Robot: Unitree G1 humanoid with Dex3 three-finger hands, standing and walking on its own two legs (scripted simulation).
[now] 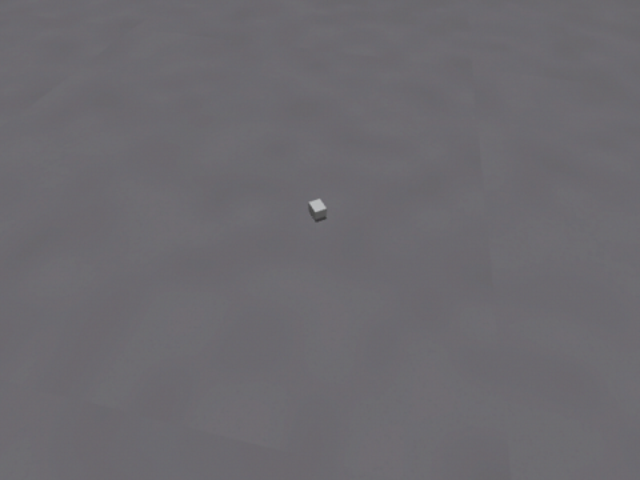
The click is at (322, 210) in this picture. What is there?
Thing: small box
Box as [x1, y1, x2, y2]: [309, 199, 326, 219]
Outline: 319,199 309,202 309,210 315,219 324,216 326,213 326,208
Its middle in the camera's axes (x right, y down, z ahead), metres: +0.00 -0.12 +1.72
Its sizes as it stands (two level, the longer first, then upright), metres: 0.069 0.056 0.047
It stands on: the floor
